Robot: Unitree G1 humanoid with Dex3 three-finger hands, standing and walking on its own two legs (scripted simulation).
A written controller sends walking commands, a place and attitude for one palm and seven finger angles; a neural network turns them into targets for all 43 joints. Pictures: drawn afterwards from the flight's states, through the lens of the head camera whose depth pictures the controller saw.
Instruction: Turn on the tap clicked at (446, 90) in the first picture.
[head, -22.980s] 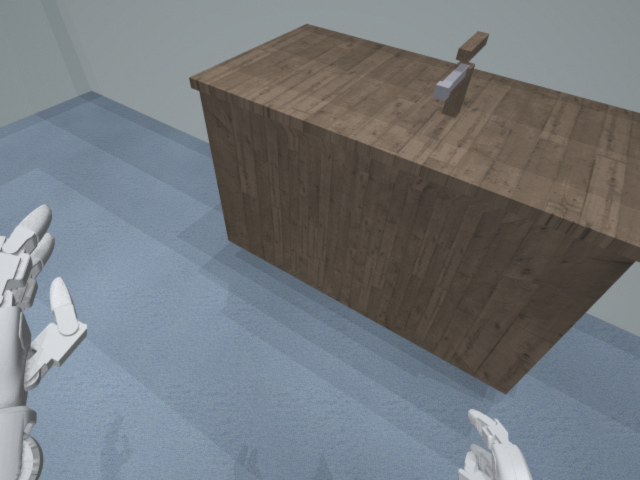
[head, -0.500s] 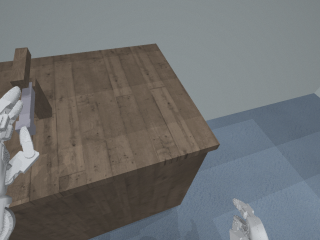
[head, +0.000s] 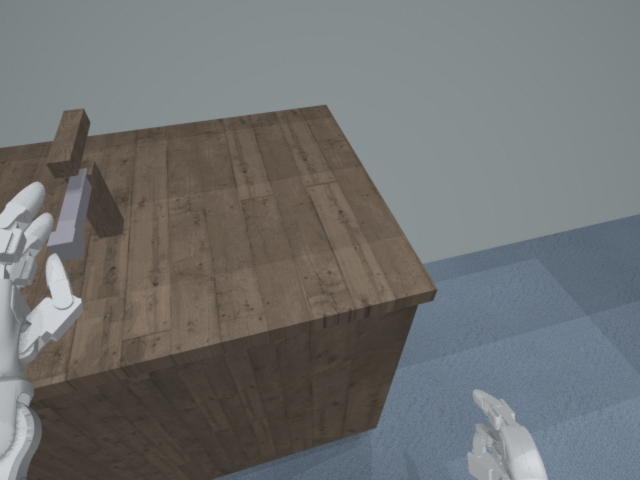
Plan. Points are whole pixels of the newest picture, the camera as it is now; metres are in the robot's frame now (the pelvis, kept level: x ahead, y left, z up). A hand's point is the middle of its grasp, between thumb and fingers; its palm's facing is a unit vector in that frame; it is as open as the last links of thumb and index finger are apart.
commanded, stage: turn the palm inward beside the body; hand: left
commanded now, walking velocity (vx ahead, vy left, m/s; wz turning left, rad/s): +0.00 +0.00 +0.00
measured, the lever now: (66, 244) +0.33 +0.35 +0.13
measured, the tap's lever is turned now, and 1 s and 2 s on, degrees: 0 0 0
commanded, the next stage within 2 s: reach beside the lever's end, fingers flat in 1.82 s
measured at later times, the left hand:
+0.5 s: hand (81, 293) +0.23 +0.25 +0.18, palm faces +0.50 -0.82 -0.27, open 7.4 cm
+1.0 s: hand (62, 308) +0.21 +0.26 +0.18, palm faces +0.51 -0.84 -0.17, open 7.4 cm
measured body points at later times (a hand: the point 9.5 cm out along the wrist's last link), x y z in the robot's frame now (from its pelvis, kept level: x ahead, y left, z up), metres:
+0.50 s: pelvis +0.03 -0.01 -0.01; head +0.03 -0.03 +0.44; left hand +0.20 +0.30 +0.19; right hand +0.22 -0.23 -0.09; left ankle -0.02 +0.14 -0.72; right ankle +0.08 -0.11 -0.72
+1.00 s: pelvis +0.03 +0.02 +0.00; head +0.01 +0.00 +0.45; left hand +0.18 +0.30 +0.19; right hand +0.24 -0.18 -0.07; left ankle -0.02 +0.14 -0.72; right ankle +0.08 -0.11 -0.72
